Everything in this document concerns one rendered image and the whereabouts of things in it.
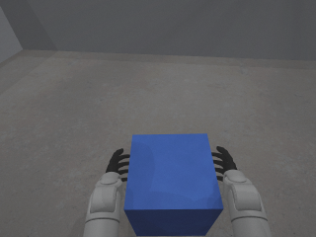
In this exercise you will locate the carton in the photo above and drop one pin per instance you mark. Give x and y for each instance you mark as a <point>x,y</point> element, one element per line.
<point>171,187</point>

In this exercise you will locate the robot right forearm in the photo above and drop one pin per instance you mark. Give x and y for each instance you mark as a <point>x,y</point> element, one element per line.
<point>245,205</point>

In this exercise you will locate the robot right hand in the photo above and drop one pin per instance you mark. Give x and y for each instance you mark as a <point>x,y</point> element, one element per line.
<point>227,162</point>

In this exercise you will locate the robot left hand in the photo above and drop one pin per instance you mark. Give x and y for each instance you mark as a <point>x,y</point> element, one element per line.
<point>114,164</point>

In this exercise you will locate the robot left forearm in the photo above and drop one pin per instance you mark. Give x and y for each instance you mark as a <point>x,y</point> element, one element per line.
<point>103,211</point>

